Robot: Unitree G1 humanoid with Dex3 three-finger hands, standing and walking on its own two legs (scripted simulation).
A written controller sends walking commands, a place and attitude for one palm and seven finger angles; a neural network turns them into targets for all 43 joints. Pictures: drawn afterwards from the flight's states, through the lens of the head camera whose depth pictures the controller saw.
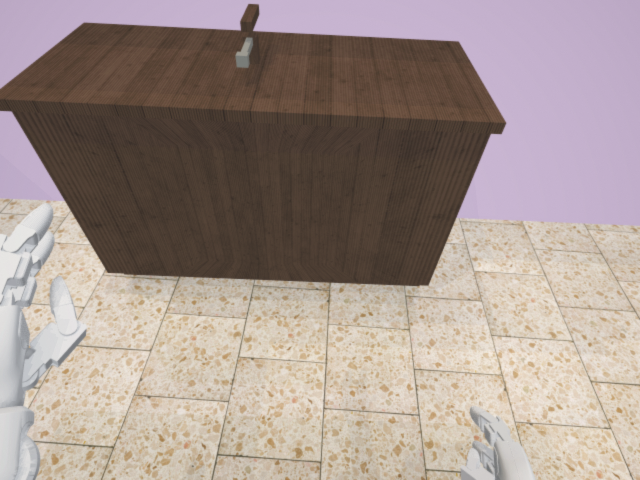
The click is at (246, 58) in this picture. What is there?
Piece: tap's lever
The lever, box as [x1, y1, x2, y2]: [235, 52, 249, 67]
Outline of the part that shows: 237,52 235,55 237,66 247,67 249,63 248,52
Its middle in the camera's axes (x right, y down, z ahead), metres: -0.19 -0.44 +0.94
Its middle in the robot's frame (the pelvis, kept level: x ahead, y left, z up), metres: +0.99 +0.26 +0.08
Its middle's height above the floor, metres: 0.85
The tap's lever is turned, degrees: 0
